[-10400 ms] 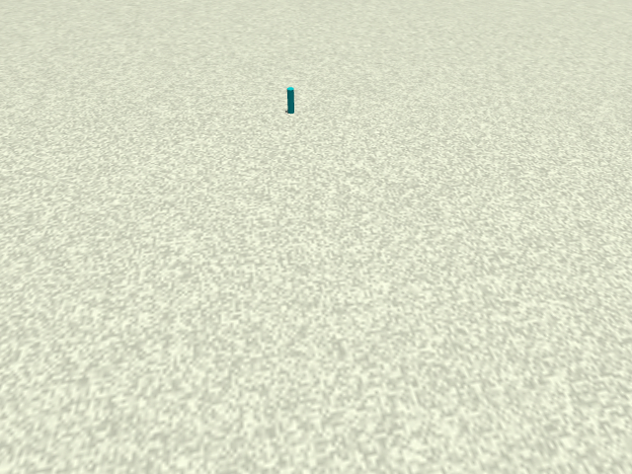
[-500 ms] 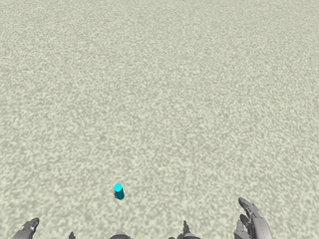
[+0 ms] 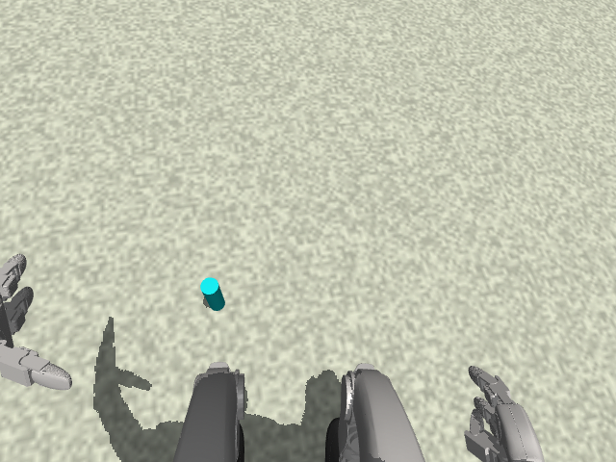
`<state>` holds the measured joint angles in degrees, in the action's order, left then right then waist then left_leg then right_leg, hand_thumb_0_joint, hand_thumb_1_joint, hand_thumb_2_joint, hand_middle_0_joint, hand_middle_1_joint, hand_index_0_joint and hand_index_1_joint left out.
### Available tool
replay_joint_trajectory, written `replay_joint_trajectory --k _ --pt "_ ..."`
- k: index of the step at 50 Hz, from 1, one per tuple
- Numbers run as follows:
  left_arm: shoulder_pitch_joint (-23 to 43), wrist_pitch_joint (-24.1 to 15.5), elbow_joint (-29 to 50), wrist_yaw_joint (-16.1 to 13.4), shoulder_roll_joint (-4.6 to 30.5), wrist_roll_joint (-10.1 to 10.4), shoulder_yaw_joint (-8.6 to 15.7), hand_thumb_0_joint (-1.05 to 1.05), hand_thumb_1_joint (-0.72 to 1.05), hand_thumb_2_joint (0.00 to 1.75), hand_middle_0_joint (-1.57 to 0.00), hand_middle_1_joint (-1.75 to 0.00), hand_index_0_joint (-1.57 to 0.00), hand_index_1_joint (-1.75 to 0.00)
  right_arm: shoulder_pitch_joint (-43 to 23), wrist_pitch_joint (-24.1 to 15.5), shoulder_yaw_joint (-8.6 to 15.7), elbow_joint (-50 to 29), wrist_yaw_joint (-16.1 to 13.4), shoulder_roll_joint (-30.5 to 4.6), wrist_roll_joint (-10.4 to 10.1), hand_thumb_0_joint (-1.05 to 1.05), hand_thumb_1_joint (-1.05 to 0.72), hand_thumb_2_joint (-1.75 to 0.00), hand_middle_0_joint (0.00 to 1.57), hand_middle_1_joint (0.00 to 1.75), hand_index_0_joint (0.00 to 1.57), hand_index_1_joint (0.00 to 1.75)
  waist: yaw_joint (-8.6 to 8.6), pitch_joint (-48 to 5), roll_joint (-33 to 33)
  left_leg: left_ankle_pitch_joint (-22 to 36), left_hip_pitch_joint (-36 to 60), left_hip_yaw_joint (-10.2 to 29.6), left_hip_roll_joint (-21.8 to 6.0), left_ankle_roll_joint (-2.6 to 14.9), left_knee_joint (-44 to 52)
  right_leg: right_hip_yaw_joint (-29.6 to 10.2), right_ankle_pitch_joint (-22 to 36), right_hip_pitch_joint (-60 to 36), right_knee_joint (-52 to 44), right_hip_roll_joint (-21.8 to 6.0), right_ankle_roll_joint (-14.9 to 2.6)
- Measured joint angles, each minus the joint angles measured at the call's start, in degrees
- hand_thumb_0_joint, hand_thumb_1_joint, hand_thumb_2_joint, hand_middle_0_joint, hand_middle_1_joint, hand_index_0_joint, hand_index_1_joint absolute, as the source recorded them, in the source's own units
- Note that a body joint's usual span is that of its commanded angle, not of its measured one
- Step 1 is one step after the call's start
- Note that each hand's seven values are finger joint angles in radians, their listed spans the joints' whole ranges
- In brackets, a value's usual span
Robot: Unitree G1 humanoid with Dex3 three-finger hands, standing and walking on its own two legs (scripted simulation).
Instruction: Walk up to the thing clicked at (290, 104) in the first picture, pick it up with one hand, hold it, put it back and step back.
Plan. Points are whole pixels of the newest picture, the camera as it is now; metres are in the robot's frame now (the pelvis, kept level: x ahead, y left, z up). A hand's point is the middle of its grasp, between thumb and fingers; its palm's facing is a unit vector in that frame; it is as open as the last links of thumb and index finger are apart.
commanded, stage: go down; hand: left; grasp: from the side
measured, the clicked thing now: (213, 295) +0.46 +0.19 -0.50
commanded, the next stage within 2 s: approach in 1.60 s
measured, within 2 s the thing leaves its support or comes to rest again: neither
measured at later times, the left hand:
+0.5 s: hand (56, 292) +0.36 +0.36 -0.14, palm faces +0.13 -0.98 -0.14, open 17.1 cm
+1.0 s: hand (61, 280) +0.39 +0.37 -0.16, palm faces +0.12 -0.99 -0.09, open 17.2 cm
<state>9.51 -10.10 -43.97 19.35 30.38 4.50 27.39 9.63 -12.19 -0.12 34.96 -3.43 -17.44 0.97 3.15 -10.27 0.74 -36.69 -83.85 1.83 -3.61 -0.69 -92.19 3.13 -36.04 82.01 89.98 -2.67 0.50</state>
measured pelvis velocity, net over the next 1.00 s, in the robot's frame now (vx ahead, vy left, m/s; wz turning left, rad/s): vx -0.05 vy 0.00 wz -0.05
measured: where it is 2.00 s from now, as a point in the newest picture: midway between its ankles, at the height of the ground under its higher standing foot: outside the picture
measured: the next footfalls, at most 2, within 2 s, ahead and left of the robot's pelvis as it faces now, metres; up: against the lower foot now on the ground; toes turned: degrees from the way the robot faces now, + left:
none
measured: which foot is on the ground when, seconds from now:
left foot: down 0.00-1.00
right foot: down 0.00-1.00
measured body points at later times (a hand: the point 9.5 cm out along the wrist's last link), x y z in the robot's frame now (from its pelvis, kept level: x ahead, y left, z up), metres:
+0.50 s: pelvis -0.03 +0.00 -0.11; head +0.17 +0.04 +0.29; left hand +0.35 +0.41 -0.13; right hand +0.10 -0.28 -0.22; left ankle +0.05 +0.12 -0.54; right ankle +0.05 -0.13 -0.54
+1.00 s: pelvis -0.05 +0.00 -0.17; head +0.16 +0.05 +0.22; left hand +0.37 +0.42 -0.16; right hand +0.08 -0.29 -0.28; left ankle +0.05 +0.12 -0.54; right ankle +0.05 -0.13 -0.54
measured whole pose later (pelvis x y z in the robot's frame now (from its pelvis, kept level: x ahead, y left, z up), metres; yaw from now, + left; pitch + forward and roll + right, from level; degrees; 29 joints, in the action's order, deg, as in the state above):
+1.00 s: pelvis -0.05 +0.00 -0.17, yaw -3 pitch +32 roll -6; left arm 38.2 -20.5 -63.5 37.4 49.2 7.1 43.5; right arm 7.2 -9.1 -5.2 39.4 -0.7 -20.5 3.4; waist 6.1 -6.2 1.2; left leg -39.1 -118.9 5.9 -3.0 -0.6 -125.1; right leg 4.2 -38.2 115.6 121.4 -2.7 0.2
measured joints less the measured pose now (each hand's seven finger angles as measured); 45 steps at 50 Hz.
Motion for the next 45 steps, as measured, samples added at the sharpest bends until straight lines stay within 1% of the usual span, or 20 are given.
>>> replay_joint_trajectory --k 7,10,15,23,27,34,45 --pt "7.05 -4.88 -6.63 4.58 2.87 0.86 5.09 -0.01 -0.52 0.06 -0.06 -0.08 -0.06 -0.07 -0.64 1.65 -0.78 1.63 0.87 -0.04 0.56 0.01 -0.91 -0.9 0.2 0.3 0.2 0.3 0.12 0.29 -0.36 -0.85 -8.86 0.52 -0.09 0.04 -7.2 -0.08 -0.86 8.87 7.2 0.06 -0.19" --pt "9.82 -6.87 -9.17 6.21 4.48 1.15 6.88 -0.01 -0.5 0.07 -0.06 -0.08 -0.05 -0.07 -0.67 1.97 -1.25 2.5 1.08 -0.07 0.88 0.01 -0.9 -0.9 0.2 0.3 0.2 0.3 0.15 0.39 -0.19 -0.98 -12.28 0.86 -0.06 -0.02 -9.9 0.03 -1.03 12.21 9.89 0.04 -0.3" --pt "14.14 -9.12 -12.12 8.71 7.43 1.52 8.96 -0.01 -0.46 0.07 -0.05 -0.08 -0.05 -0.07 -0.61 2.44 -1.99 3.36 1.38 -0.39 1.17 0.0 -0.9 -0.9 0.2 0.3 0.21 0.3 0.55 0.74 0.05 -1.21 -17.53 1.58 0.07 -0.15 -14.24 0.36 -1.3 17.18 14.03 -0.05 -0.46" --pt "18.95 -10.06 -14.41 12.22 11.1 2.03 11.97 -0.01 -0.43 0.05 -0.05 -0.06 -0.05 -0.05 -0.95 3.03 -2.98 3.76 1.8 -1.49 1.36 0.0 -0.91 -0.9 0.2 0.3 0.21 0.3 1.68 1.56 0.0 -1.87 -23.62 2.56 0.06 -0.06 -20.14 0.79 -1.72 22.8 19.31 0.07 -0.42" --pt "20.25 -10.03 -15.16 13.61 12.59 2.35 12.98 -0.01 -0.42 0.04 -0.05 -0.05 -0.05 -0.04 -1.08 3.15 -3.24 3.85 2.0 -1.98 1.31 0.0 -0.91 -0.9 0.2 0.3 0.21 0.3 2.1 1.74 -0.01 -2.21 -25.86 2.85 0.08 -0.01 -22.48 0.86 -1.96 24.9 21.45 0.1 -0.39" --pt "22.6 -10.39 -15.92 15.43 14.65 3.05 14.5 -0.01 -0.43 0.04 -0.05 -0.05 -0.04 -0.03 -1.48 2.92 -3.63 3.95 2.16 -2.52 1.49 0.0 -0.92 -0.9 0.2 0.3 0.21 0.3 2.28 2.32 0.22 -2.66 -29.18 3.35 0.21 0.08 -26.11 1.0 -2.38 28.0 24.85 0.07 -0.31" --pt "26.82 -10.35 -18.09 17.5 17.44 2.67 15.81 -0.01 -0.45 0.04 -0.04 -0.04 -0.04 -0.04 -2.48 2.97 -4.56 4.06 2.57 -3.07 2.11 0.0 -0.93 -0.91 0.2 0.3 0.21 0.3 2.77 3.56 0.36 -2.56 -33.37 3.87 0.61 0.09 -30.99 1.02 -2.42 31.92 29.62 -0.15 -0.3"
